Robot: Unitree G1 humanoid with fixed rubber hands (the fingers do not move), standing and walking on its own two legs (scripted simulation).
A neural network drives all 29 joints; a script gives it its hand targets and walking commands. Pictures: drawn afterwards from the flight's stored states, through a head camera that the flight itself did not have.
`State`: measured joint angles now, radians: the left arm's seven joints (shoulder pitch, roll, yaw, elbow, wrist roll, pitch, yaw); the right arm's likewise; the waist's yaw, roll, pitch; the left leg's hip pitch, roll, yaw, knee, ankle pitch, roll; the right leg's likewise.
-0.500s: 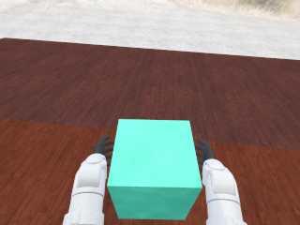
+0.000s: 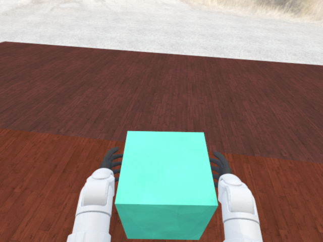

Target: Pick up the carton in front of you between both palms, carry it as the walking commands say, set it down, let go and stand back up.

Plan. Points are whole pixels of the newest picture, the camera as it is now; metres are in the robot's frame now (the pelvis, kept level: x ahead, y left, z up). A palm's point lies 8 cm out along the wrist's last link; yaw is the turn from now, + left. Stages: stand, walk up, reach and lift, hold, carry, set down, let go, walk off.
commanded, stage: hold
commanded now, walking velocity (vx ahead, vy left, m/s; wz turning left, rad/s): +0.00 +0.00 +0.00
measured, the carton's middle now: (164, 187) +0.30 +0.00 -0.02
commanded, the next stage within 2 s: carry in 0.34 s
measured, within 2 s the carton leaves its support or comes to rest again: neither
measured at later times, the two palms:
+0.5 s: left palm (108, 167) +0.30 +0.15 +0.06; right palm (225, 173) +0.30 -0.15 +0.06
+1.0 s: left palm (132, 120) +0.47 +0.11 +0.07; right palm (227, 127) +0.46 -0.19 +0.07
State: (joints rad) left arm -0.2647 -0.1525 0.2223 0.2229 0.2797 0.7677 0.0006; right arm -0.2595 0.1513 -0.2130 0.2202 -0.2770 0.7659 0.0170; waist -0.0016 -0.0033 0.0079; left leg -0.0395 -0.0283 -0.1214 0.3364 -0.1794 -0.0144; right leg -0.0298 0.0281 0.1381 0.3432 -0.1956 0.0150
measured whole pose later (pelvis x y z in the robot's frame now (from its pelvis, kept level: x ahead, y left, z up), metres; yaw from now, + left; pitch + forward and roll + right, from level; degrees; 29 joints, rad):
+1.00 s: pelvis +0.23 -0.03 -0.03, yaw +1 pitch +5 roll -2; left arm 0.00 -0.13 0.04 -0.50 0.02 1.17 0.14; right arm 0.03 0.13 -0.06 -0.56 -0.02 1.19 -0.15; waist -0.03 0.04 -0.14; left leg -0.18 0.12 0.09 0.76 -0.49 -0.03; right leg -0.42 -0.01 -0.23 0.60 -0.24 -0.08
